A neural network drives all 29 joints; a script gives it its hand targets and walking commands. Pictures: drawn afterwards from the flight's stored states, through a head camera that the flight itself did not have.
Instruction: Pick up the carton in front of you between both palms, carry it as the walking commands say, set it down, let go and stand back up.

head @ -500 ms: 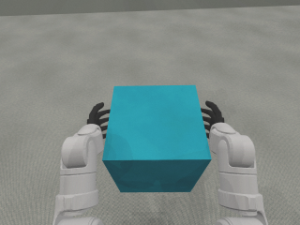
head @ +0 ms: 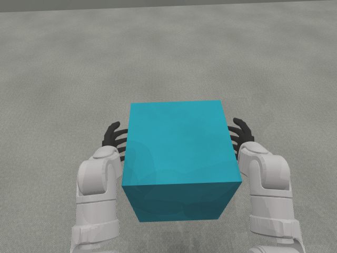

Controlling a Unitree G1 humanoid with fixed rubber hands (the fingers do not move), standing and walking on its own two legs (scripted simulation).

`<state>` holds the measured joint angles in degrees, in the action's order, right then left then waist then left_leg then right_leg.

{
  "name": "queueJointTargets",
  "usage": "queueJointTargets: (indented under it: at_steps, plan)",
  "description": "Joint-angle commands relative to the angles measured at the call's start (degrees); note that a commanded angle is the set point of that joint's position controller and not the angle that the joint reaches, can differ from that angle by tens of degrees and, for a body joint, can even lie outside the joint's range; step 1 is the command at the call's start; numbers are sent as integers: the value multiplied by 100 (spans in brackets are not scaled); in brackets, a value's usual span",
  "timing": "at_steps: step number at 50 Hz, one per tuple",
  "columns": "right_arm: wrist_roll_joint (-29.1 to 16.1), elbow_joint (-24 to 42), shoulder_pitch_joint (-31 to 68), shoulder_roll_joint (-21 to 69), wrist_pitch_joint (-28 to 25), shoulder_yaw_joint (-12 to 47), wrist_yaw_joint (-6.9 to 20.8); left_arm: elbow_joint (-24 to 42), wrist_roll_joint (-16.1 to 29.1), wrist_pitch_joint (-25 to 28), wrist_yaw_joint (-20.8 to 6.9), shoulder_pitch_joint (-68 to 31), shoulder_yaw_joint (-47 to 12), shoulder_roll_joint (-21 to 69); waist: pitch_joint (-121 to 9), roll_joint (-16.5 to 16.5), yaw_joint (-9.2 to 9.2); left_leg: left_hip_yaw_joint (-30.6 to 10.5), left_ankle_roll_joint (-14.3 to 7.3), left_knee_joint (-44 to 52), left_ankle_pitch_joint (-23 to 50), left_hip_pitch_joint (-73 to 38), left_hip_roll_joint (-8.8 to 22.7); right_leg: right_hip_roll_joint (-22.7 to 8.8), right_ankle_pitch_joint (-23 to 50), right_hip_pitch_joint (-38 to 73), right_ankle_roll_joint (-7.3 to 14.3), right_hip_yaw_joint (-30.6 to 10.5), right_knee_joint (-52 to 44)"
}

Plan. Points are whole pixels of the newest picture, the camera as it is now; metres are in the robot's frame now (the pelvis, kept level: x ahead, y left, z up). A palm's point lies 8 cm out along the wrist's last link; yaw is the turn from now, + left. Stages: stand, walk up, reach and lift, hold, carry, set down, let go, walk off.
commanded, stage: carry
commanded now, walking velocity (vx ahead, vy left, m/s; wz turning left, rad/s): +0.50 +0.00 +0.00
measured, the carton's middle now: (177, 165) +0.34 +0.00 +0.03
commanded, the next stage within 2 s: none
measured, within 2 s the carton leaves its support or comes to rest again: neither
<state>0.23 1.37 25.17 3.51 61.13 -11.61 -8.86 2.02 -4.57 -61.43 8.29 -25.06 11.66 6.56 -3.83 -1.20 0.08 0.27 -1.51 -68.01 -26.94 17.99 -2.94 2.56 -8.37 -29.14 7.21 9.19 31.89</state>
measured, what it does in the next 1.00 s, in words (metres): walks ahead: left foot, then right foot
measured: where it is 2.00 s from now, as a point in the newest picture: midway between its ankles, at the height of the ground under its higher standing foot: (169, 123)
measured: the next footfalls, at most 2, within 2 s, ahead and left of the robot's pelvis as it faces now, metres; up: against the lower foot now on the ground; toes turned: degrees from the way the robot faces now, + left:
left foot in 0.44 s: +0.42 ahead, +0.13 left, +0.00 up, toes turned +8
right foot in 0.92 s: +0.75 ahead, -0.11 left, +0.00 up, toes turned -12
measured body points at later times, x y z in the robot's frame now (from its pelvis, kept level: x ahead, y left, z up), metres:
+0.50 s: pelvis +0.31 +0.04 +0.01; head +0.30 +0.05 +0.46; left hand +0.59 +0.19 +0.10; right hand +0.58 -0.12 +0.10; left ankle +0.38 +0.12 -0.72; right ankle +0.13 -0.05 -0.67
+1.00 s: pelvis +0.62 -0.01 +0.00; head +0.60 -0.02 +0.45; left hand +0.88 +0.14 +0.09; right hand +0.88 -0.17 +0.08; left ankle +0.42 +0.11 -0.65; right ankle +0.71 -0.10 -0.72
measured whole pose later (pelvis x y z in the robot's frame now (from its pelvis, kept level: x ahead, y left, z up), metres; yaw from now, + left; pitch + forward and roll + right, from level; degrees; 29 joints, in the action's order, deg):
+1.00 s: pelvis +0.62 -0.01 +0.00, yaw +0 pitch +3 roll -1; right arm 3.7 24.7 2.8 7.2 70.0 -4.9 -7.4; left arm 22.5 -3.8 -69.4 7.3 -3.8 3.0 7.3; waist -6.9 -2.4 -0.6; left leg 3.5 1.5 -54.8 -26.6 9.8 4.9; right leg -3.0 -8.7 -26.9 4.5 13.3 32.1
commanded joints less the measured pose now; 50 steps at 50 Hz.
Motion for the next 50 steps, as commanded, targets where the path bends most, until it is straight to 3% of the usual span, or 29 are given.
queueJointTargets:
  at_steps: [1,2,4,7,11,17,19,20,21,22,23,24,25,27,29,32,36,42,44,45,46,47,48,49,50]
  plan:
    - [-1332,670,3397,5262,-27,3775,695,769,1778,94,-617,-3402,-3890,4949,-2282,386,-128,-255,-38,-758,514,2322,507,-2058,500,3621,650,-3153,-1366]
    - [-1251,658,3379,5332,-69,3754,692,861,1945,153,-677,-3654,-4053,5133,-2203,273,-79,-249,-25,-444,667,2041,624,-1955,238,3168,522,-2855,-1510]
    - [-1102,593,3088,5347,-143,3802,680,944,2090,236,-756,-3707,-4191,5201,-2152,354,-21,-48,45,73,888,1757,658,-1788,228,2819,409,-2352,-1705]
    - [-938,555,2614,5196,-178,3893,639,847,2059,236,-805,-3207,-4206,5006,-2077,643,-52,176,193,1074,1097,1944,723,-1721,1115,3098,434,-1854,-1821]
    - [-982,837,2253,5178,-90,4094,646,912,1931,121,-846,-2501,-4127,4798,-1751,805,-126,516,327,2386,1746,2104,677,-1488,2229,3610,172,-1271,-1799]
    - [-1251,1571,1516,5203,259,4458,807,1509,1675,-229,-899,-1390,-4128,4619,-1231,990,-166,894,256,3808,2411,1802,430,-1416,3293,4005,-10,-785,-1651]
    - [-1305,1796,1205,5157,388,4523,877,1721,1641,-363,-944,-1020,-4207,4640,-1185,1019,-163,1098,182,4302,2508,1210,326,-1394,3808,3951,-151,-606,-1331]
    - [-1337,1908,1037,5172,453,4538,905,1808,1687,-432,-976,-866,-4240,4729,-1314,969,-101,1318,124,4590,2609,475,189,-1330,4007,3708,-263,-403,-837]
    - [-1367,1971,792,5230,516,4517,938,1961,1726,-498,-999,-729,-4280,4729,-1592,816,-14,1402,79,4699,2452,-683,120,-1172,3699,3132,-407,-175,-122]
    - [-1344,2064,530,5222,571,4464,980,2104,1763,-559,-1025,-646,-4325,4701,-1964,499,98,691,-50,4634,2137,-2022,747,-1061,2242,2130,-578,-151,837]
    - [-1288,2070,432,5155,601,4368,1009,2338,1861,-646,-1054,-642,-4440,4771,-2562,-891,128,-1970,-901,4714,1754,-3538,2495,-591,380,394,-826,-185,2606]
    - [-1303,2036,181,5337,609,4383,1054,2522,1944,-695,-1111,-700,-4552,4794,-2298,-1437,138,-3160,-1298,5312,2089,-3684,2852,-74,-1828,-889,-789,-535,3485]
    - [-1340,2284,159,5507,618,4403,1114,2611,2002,-693,-1162,-742,-4682,5026,-2040,-1068,141,-2649,-1307,5312,2357,-3318,2785,-454,-1906,-1162,-661,-922,4046]
    - [-1452,2581,254,5821,612,4531,1205,2722,2039,-644,-1232,-655,-4740,5336,-1667,-175,98,-1598,-879,5426,2522,-2385,2451,-901,-1343,-984,-572,-1042,3627]
    - [-1567,2721,298,5802,615,4654,1253,2699,1983,-611,-1227,-449,-4773,5400,-1514,-300,52,-834,-578,5752,1968,-1700,2126,-993,-851,-524,-641,-849,2936]
    - [-1606,2731,-1,5504,651,4684,1310,2621,1807,-611,-1162,-21,-4744,5226,-1229,-593,61,-262,-595,6086,1758,-1534,1906,-959,-365,-569,-830,-515,2091]
    - [-1574,2764,-153,5124,731,4618,1324,2693,1741,-689,-1084,118,-4704,4956,-763,-589,85,220,-556,6114,2458,-1675,1676,-897,257,-725,-938,-170,860]
    - [-1422,2688,-236,4715,853,4443,1208,2799,1794,-849,-1020,8,-4646,4513,-250,-819,105,570,-445,5806,3267,-1904,1670,-721,685,-401,-718,123,-138]
    - [-1410,2701,-173,4660,888,4447,1166,2765,1819,-883,-1014,26,-4577,4423,-394,-840,56,735,-339,5252,3982,-1929,1681,-581,503,249,-588,297,-329]
    - [-1417,2727,-126,4647,908,4466,1151,2706,1820,-890,-1016,129,-4528,4409,-650,-698,-43,1019,-207,4530,4453,-1764,1536,-339,324,1062,-563,550,-559]
    - [-1415,2737,-163,4621,926,4487,1138,2639,1813,-891,-1022,230,-4466,4400,-1047,-404,-116,1244,-12,3479,4377,-1229,1299,-282,-19,2283,-543,523,-559]
    - [-1421,2762,-157,4605,946,4520,1131,2612,1778,-892,-1033,316,-4399,4355,-1495,397,-196,1204,212,2020,3100,-183,1011,-1365,-1022,3366,-303,-1114,-1003]
    - [-1409,2924,-121,4715,959,4601,1138,2498,1802,-854,-1073,205,-4422,4438,-1983,2056,-148,923,479,224,711,1537,226,-2763,-1272,4608,489,-3735,-1742]
    - [-1475,2921,11,4884,933,4681,1177,2481,1872,-818,-1126,351,-4460,4725,-1845,1803,-113,186,306,-504,-6,1919,395,-2753,-218,4266,509,-3880,-1996]
    - [-1503,2866,47,5194,873,4789,1227,2577,1909,-752,-1187,265,-4536,5012,-1812,1407,-119,-4,117,-755,161,1981,675,-2578,481,3955,407,-3161,-1779]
